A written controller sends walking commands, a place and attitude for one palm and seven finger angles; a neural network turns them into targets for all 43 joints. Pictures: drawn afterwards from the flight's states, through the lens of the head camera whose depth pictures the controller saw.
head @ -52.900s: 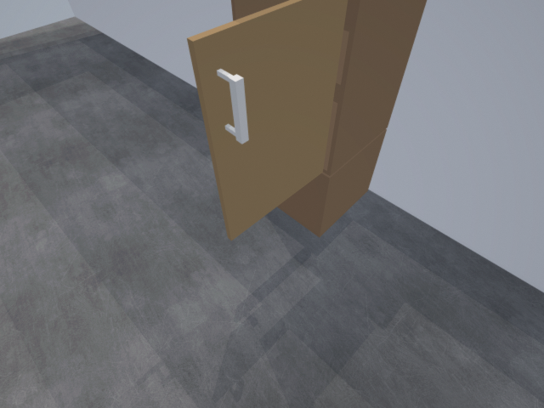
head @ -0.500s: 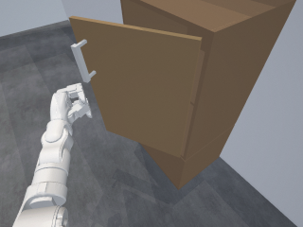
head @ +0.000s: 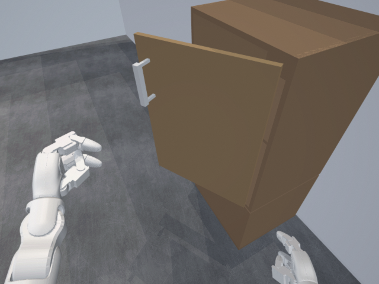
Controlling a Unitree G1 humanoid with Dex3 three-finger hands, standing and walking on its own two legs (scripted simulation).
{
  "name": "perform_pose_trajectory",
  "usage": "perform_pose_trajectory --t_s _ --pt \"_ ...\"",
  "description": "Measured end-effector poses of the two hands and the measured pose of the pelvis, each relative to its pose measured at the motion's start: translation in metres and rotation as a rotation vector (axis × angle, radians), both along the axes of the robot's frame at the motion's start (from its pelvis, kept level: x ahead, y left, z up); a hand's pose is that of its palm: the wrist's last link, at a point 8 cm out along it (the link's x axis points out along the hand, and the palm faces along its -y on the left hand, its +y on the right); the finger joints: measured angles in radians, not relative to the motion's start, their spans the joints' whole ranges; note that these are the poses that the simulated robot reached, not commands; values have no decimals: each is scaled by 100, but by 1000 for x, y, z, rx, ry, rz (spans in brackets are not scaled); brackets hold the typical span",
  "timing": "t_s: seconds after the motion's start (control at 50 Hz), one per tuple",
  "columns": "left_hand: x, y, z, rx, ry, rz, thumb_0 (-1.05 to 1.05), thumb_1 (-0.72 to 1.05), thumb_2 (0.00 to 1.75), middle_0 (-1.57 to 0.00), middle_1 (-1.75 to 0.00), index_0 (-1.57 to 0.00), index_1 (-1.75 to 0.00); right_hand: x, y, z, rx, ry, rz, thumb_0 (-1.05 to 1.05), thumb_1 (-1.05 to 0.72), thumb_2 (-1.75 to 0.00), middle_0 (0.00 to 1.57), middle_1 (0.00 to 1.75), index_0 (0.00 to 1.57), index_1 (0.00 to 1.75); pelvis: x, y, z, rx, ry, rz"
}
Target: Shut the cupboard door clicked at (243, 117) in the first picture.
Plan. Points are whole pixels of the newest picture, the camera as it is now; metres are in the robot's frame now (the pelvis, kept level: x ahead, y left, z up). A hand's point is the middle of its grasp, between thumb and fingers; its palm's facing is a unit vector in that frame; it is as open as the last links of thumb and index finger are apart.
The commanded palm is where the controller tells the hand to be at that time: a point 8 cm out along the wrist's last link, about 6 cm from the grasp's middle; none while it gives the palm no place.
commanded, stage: draw the hand back to the body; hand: left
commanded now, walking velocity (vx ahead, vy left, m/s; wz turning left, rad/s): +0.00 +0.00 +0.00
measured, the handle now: (145, 82) +0.65 +0.21 +0.11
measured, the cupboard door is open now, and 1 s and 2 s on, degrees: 30 30 30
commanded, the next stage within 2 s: step back with the hand held close in 0.72 s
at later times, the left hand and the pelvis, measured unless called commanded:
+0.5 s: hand (42, 196) +0.21 +0.27 +0.16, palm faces +0.49 -0.76 -0.43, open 7.1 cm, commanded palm +0.17 +0.30 +0.18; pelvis +0.03 +0.00 +0.00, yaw +0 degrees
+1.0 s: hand (48, 187) +0.23 +0.27 +0.15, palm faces +0.42 -0.77 -0.47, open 7.4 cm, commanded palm +0.16 +0.30 +0.18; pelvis +0.03 +0.00 +0.00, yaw +0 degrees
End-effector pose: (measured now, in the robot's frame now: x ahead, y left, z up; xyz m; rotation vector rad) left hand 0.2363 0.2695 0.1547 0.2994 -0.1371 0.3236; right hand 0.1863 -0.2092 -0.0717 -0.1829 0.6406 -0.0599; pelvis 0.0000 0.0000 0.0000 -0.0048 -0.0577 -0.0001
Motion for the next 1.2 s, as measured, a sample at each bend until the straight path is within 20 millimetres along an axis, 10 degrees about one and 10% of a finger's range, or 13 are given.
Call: perform_pose_trajectory --t_s 0.42,0.76,1.2 --pt "-75 30 21 193 53 175 2 89 89 -34 -45 -34 -45 5 -24 -14 -15 52 -54 2 -91 -90 20 30 20 30 27 -4 1 6 7 -3" --pt "-56 20 23 175 29 136 1 89 89 -21 -31 -21 -31 30 -11 -4 4 -7 -24 2 -91 -90 20 30 20 30 34 -6 1 10 18 -4" --pt "-75 51 30 288 21 50 1 89 89 -21 -30 -21 -30 -24 -14 -7 -63 101 -148 2 -91 -90 20 30 20 30 -3 22 -5 -5 72 -15"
